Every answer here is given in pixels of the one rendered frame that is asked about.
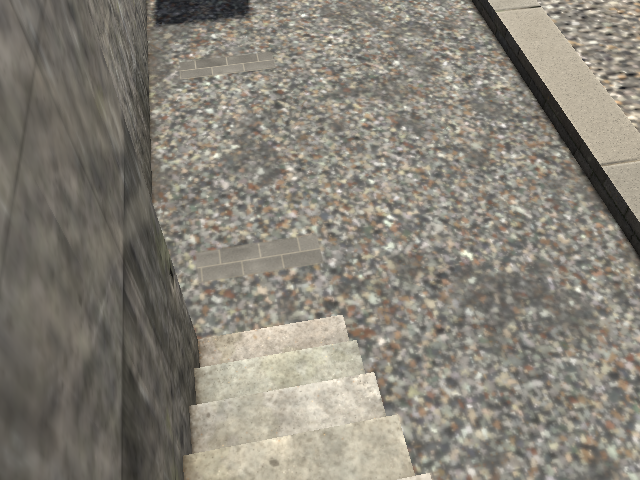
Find stairs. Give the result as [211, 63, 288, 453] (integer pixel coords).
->
[183, 315, 432, 480]

